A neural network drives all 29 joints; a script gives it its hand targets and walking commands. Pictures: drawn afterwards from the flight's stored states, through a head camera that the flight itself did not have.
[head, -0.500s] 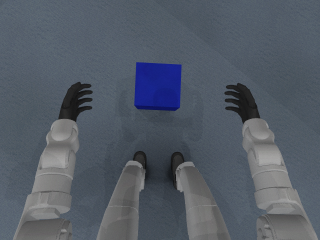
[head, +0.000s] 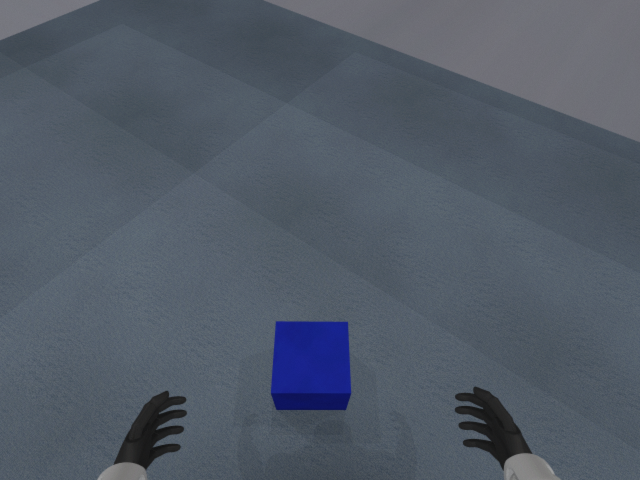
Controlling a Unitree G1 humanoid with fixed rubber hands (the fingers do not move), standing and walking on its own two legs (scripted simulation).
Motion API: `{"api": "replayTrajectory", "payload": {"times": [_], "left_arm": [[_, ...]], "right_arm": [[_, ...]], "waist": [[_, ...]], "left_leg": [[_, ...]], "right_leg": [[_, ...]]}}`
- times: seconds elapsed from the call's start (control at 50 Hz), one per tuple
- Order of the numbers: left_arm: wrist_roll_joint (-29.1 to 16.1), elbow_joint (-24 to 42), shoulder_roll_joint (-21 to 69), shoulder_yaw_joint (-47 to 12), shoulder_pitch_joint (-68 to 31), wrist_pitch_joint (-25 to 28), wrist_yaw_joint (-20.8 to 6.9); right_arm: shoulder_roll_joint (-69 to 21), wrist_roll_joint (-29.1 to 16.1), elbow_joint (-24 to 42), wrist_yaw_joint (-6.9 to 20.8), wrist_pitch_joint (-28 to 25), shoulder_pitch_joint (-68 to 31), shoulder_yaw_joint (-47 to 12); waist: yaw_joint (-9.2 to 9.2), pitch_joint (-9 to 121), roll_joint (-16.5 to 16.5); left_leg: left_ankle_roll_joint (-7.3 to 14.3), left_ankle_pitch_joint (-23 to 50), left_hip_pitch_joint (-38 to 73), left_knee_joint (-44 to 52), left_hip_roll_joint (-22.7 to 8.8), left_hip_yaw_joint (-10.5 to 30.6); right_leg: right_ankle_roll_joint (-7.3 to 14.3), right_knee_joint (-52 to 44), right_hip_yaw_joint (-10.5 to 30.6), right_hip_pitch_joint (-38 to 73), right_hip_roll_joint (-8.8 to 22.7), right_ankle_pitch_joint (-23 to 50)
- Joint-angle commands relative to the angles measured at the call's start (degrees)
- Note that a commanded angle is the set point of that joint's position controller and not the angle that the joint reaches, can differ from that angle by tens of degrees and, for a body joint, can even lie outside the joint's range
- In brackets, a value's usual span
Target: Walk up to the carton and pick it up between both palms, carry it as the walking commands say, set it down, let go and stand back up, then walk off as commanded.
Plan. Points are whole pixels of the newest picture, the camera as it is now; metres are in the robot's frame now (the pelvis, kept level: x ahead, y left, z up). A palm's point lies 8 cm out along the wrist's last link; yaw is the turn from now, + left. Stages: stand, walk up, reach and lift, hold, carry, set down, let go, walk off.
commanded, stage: let go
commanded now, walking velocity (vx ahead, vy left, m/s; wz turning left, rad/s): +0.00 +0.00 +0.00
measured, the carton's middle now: (311, 366) +0.45 +0.01 -0.68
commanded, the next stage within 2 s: stand in 0.40 s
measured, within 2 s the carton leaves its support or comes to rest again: neither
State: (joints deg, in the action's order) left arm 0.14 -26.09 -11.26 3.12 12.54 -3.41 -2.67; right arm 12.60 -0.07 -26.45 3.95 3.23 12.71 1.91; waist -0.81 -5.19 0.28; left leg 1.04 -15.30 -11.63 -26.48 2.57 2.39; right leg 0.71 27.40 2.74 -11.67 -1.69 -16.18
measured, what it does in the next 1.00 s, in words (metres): stands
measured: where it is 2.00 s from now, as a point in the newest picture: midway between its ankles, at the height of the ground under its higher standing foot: outside the picture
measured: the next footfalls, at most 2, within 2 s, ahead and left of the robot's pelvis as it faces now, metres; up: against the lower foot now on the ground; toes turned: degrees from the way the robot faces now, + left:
none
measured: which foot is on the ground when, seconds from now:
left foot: down 0.00-1.00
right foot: down 0.00-1.00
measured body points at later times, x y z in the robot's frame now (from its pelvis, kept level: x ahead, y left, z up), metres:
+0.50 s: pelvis +0.01 -0.01 +0.00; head +0.00 -0.01 +0.45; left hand +0.17 +0.24 -0.09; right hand +0.17 -0.26 -0.09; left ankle -0.01 +0.11 -0.74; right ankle -0.02 -0.11 -0.74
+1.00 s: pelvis +0.00 -0.01 +0.00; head -0.03 -0.02 +0.45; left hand +0.11 +0.27 -0.11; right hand +0.10 -0.31 -0.11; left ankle -0.01 +0.11 -0.74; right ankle -0.02 -0.11 -0.74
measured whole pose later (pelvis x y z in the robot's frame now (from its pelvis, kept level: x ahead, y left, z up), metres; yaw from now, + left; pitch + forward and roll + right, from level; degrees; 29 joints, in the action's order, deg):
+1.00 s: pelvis +0.00 -0.01 +0.00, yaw -1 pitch -1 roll +0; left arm 1.6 -50.2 -18.5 1.1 13.9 0.8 0.2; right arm 19.7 1.3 -50.9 -0.4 -1.1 13.4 0.3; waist -0.1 4.9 -0.4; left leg -0.1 -15.3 -9.3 -25.2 0.8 2.3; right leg 2.1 25.2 2.9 -9.2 -3.4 -15.3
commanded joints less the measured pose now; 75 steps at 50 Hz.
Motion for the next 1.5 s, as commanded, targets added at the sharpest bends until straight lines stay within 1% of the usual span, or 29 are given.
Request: {"api": "replayTrajectory", "payload": {"times": [0.0,0.12,0.14,0.18,0.2,0.26,0.3,0.34,0.36,0.38,0.4,0.42,0.56,0.6,0.62,0.66,0.7,0.72,0.78,0.8,0.84,0.86,0.96,1.0,1.1,1.14,1.24,1.26,1.48], "left_arm": [[0.0,10.6,-6.9,1.6,-4.7,1.0,-0.3],[-0.3,9.9,-6.6,0.1,-0.8,-0.6,-0.6],[-0.6,9.0,-7.1,0.7,0.3,-0.4,-0.4],[-0.8,7.0,-7.2,1.5,1.4,-0.4,-0.3],[-0.2,7.7,-6.3,0.1,1.8,-0.3,-0.4],[-0.1,7.1,-6.9,-0.3,-1.2,-1.8,-0.1],[-0.3,6.1,-7.4,-0.4,-3.3,-2.1,0.0],[0.9,6.5,-7.1,0.0,-3.5,-1.9,0.1],[0.3,7.8,-9.0,0.6,-4.6,-1.6,0.1],[1.7,-2.0,-13.1,2.5,-1.6,-0.2,1.7],[1.4,-1.5,-15.7,2.0,-1.7,0.9,2.2],[1.7,-4.1,-17.7,3.1,-1.3,2.2,2.7],[1.7,-8.9,-13.6,1.2,-4.3,4.7,2.3],[2.4,-10.5,-17.0,1.8,-0.2,5.6,3.1],[2.1,-10.4,-14.1,1.3,-3.6,5.3,2.6],[1.9,-11.7,-16.2,2.1,-3.0,5.3,3.1],[1.6,-11.6,-17.0,1.7,-3.2,5.3,2.9],[1.4,-13.9,-16.5,1.5,-1.8,5.3,3.2],[2.2,-15.8,-16.9,1.5,-1.0,5.9,2.7],[1.7,-16.7,-17.6,1.3,-1.1,5.2,3.4],[1.9,-16.9,-18.1,1.3,-4.4,6.0,3.1],[1.4,-16.8,-17.5,1.1,-3.6,5.9,3.1],[1.4,-20.4,-20.0,0.8,-1.0,5.6,3.7],[1.3,-20.9,-17.8,0.4,0.0,6.0,3.6],[1.2,-23.3,-18.4,-0.4,-1.3,6.4,3.1],[1.9,-23.1,-19.7,0.0,-4.2,6.0,3.2],[1.4,-25.7,-17.7,-0.9,-1.3,6.6,3.5],[1.7,-26.3,-20.0,-0.7,-3.7,6.2,3.5],[0.6,-28.9,-18.9,-1.5,-2.6,6.3,3.5]], "right_arm": [[4.9,-1.4,12.1,1.0,-1.3,-8.5,0.8],[7.1,0.3,8.6,0.4,0.8,-2.3,2.6],[5.8,0.1,9.6,0.5,0.8,-1.0,1.2],[6.6,0.7,11.0,-0.4,-0.2,-2.0,2.7],[4.3,-0.1,9.0,-0.5,0.5,0.0,0.7],[4.8,0.2,6.4,-0.6,2.3,-0.7,0.0],[4.4,0.4,5.6,-1.2,4.3,-3.1,0.1],[3.9,1.6,8.0,-1.6,4.7,-2.1,1.0],[4.5,1.5,9.0,-1.7,4.9,-4.6,2.0],[12.7,1.7,-0.8,-3.7,2.2,-2.9,3.2],[15.5,1.6,-1.0,-4.2,0.6,-4.0,4.3],[11.4,1.4,-2.4,-4.4,-0.5,-1.7,3.6],[12.6,1.6,-9.0,-4.7,-3.7,-4.5,3.0],[12.6,1.8,-10.2,-4.1,-3.7,-2.5,2.3],[15.4,2.3,-10.9,-4.4,-4.8,-3.1,3.2],[15.5,2.0,-12.1,-4.5,-4.7,-5.0,2.8],[15.5,1.9,-13.4,-4.3,-5.3,-4.6,2.2],[16.6,2.3,-14.2,-4.6,-5.7,-3.1,2.6],[14.8,1.5,-15.7,-4.2,-5.8,-2.8,1.6],[15.8,1.9,-16.6,-4.4,-5.5,-2.8,2.0],[17.1,1.6,-18.1,-5.1,-5.9,-0.7,1.9],[18.1,2.2,-18.1,-5.2,-5.9,-3.2,1.9],[16.6,1.1,-20.3,-4.7,-5.8,-0.5,0.7],[16.6,1.5,-21.2,-5.3,-5.9,-2.6,0.5],[17.5,1.5,-23.0,-4.5,-6.4,-3.3,0.5],[16.9,1.0,-23.7,-4.7,-6.1,-2.0,0.3],[18.0,1.2,-26.3,-4.7,-5.8,-4.3,0.5],[17.3,1.0,-25.5,-4.5,-6.6,-4.7,1.0],[19.2,1.0,-29.3,-4.2,-5.8,-4.2,0.6]], "waist": [[1.47,8.8,1.6],[0.37,6.5,-3.7],[0.48,9.1,2.2],[-0.40,10.2,4.1],[0.67,9.3,0.4],[0.43,5.2,-2.6],[-0.84,1.9,1.4],[-0.74,6.3,-1.3],[0.54,5.8,3.1],[2.50,13.3,0.3],[1.29,15.9,-2.5],[0.94,13.0,3.1],[0.36,8.2,-3.0],[0.69,8.6,4.0],[1.36,8.3,-2.5],[1.66,9.4,0.1],[1.79,8.6,3.0],[0.83,8.6,-3.7],[0.92,7.7,2.6],[1.30,5.9,-2.2],[-0.99,9.3,0.0],[1.28,9.7,-1.6],[0.04,5.9,0.6],[2.29,6.4,0.7],[1.24,4.8,2.4],[-0.85,6.3,-1.7],[2.32,6.6,1.1],[0.01,2.7,0.8],[0.88,4.4,-0.1]], "left_leg": [[-1.5,8.4,4.8,3.8,-0.9,-1.4],[-2.1,11.4,3.4,4.1,-1.0,-0.9],[-0.7,14.6,4.9,3.5,0.1,-1.0],[-1.7,16.5,3.1,3.2,-0.4,0.2],[-1.7,20.2,0.9,3.4,-0.3,-0.4],[-2.6,15.9,3.7,2.7,-0.8,-0.9],[-1.4,9.9,3.9,3.5,-1.0,-0.7],[-1.5,14.0,4.8,2.0,-0.3,-1.1],[-1.7,12.3,4.1,2.5,-0.5,-0.2],[-1.8,15.7,1.2,0.1,-4.0,2.5],[-2.1,13.6,3.6,-0.2,-4.0,1.4],[-1.2,15.7,3.9,0.2,-4.4,3.2],[0.2,10.5,0.4,2.6,-6.3,5.1],[0.5,9.5,1.3,3.2,-6.0,5.6],[0.1,7.6,-1.0,4.3,-5.8,5.4],[-0.2,5.3,-0.1,4.3,-5.8,5.8],[0.0,5.7,-0.2,4.3,-6.1,5.8],[0.2,9.0,-0.4,4.0,-6.0,6.3],[0.2,6.4,-0.6,3.3,-6.6,5.5],[0.5,8.6,-1.0,3.5,-6.6,5.2],[0.3,10.2,-0.1,3.3,-6.1,5.3],[0.2,10.6,-0.1,3.8,-6.4,6.0],[0.7,10.1,-0.7,5.2,-7.6,6.7],[1.3,11.0,-0.4,6.1,-8.0,6.6],[-0.1,7.9,0.5,6.5,-7.5,5.9],[0.3,7.4,1.4,6.2,-7.8,5.5],[1.0,3.9,1.6,7.3,-7.7,6.0],[0.4,2.2,0.6,9.2,-7.7,6.3],[0.7,6.3,3.2,9.5,-7.4,5.6]], "right_leg": [[-1.6,-3.4,-1.7,5.6,0.8,9.0],[-0.8,-2.5,-0.7,10.5,0.2,15.4],[-1.6,-1.5,-0.3,10.2,-0.1,20.2],[-1.4,-0.9,0.1,13.0,0.1,24.7],[-1.3,-0.1,0.1,14.6,-0.4,29.5],[-1.1,-2.0,-0.7,9.6,-0.3,20.8],[-1.4,-3.7,-0.4,8.2,0.0,14.6],[-1.4,-2.3,-0.1,10.0,-0.5,18.1],[-2.2,-2.1,-1.1,10.8,-1.1,17.2],[-2.3,-2.6,1.3,7.5,3.6,17.5],[-1.8,-3.0,3.1,6.8,5.0,18.0],[-1.2,-2.2,3.2,4.1,4.9,19.0],[0.7,-4.7,5.7,0.5,5.7,13.4],[-0.1,-4.9,4.5,0.5,4.6,12.2],[0.5,-4.4,6.0,1.6,5.7,10.3],[0.6,-5.5,6.5,0.6,5.2,7.0],[0.6,-6.1,5.5,-0.1,5.4,8.8],[0.8,-4.9,6.4,1.1,5.8,13.5],[0.4,-6.8,6.6,0.9,5.5,8.2],[1.3,-6.4,7.9,0.3,6.4,13.8],[1.1,-5.4,7.7,3.4,6.1,16.4],[1.3,-4.6,7.1,2.5,6.0,15.7],[0.7,-6.6,7.7,1.6,6.4,12.3],[1.6,-5.7,8.5,2.0,7.1,13.2],[0.8,-8.0,8.4,0.5,6.5,12.2],[1.1,-7.8,9.7,-0.3,6.6,11.4],[1.1,-9.0,8.9,2.2,6.2,7.9],[1.0,-9.6,9.6,-0.5,6.4,9.1],[0.5,-8.3,8.7,0.8,5.9,12.1]]}}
